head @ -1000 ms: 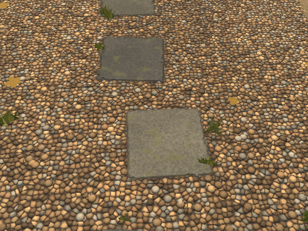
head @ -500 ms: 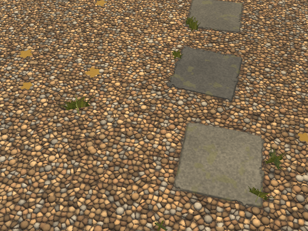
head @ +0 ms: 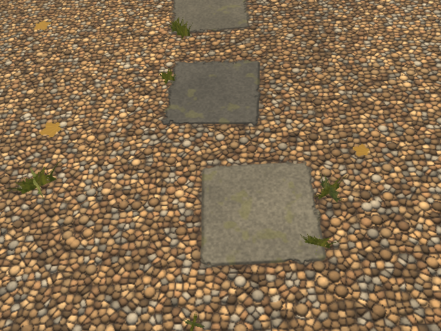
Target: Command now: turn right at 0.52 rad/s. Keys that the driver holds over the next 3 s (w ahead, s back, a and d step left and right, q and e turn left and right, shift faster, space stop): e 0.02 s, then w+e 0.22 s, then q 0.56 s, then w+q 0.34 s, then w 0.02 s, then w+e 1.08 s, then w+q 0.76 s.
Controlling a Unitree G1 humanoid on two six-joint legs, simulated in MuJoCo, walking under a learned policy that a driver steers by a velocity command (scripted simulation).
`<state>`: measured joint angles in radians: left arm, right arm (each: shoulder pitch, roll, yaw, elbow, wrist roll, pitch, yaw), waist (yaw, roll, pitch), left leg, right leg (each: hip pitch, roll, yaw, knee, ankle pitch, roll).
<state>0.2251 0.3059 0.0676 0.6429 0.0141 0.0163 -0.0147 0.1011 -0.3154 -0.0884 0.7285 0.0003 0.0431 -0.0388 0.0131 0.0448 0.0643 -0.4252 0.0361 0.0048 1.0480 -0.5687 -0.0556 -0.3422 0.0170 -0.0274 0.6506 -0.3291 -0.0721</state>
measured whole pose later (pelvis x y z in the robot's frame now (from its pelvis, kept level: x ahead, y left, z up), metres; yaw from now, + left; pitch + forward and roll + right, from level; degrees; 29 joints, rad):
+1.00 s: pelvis +0.16 -0.02 +0.02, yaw +8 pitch +1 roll +1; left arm 0.28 0.27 0.06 0.66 0.01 -0.04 0.03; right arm 0.18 -0.33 -0.08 0.72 0.02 0.01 -0.02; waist 0.01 0.04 0.00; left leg -0.51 -0.07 -0.13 0.98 -0.37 0.00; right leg -0.21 0.01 0.02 0.44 -0.25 -0.02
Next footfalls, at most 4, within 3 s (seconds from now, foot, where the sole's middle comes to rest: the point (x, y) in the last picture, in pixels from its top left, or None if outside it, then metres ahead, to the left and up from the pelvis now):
0.48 left None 0.21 0.11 -0.76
0.88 right None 0.21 -0.13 -0.76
1.36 left None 0.37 0.21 -0.76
1.90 right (240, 243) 0.72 0.04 -0.76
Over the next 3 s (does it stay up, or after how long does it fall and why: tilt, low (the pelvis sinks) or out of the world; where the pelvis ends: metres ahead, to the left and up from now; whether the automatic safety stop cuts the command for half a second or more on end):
stays up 1.16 0.04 0.01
